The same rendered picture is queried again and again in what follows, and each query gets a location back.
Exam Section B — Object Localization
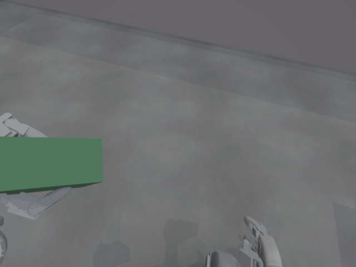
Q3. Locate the robot right hand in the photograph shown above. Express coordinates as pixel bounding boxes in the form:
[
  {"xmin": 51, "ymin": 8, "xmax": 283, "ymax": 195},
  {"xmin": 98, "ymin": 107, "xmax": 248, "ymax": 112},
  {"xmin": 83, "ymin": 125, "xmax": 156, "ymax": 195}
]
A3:
[{"xmin": 240, "ymin": 216, "xmax": 283, "ymax": 267}]

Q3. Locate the robot left hand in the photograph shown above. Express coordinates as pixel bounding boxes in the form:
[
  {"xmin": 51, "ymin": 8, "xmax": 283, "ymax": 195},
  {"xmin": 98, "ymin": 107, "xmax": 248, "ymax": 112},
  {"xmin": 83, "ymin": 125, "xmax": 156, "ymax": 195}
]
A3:
[{"xmin": 0, "ymin": 113, "xmax": 72, "ymax": 220}]

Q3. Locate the robot right thigh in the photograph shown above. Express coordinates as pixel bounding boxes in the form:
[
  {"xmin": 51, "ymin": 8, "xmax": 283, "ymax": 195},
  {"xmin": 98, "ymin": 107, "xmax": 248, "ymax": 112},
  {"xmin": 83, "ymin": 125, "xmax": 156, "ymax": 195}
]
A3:
[{"xmin": 205, "ymin": 251, "xmax": 241, "ymax": 267}]

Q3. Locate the sponge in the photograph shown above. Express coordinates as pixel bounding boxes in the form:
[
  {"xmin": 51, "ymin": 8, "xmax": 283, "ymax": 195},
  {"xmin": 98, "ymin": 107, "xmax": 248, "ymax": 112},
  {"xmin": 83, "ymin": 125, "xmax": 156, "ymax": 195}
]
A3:
[{"xmin": 0, "ymin": 136, "xmax": 103, "ymax": 195}]

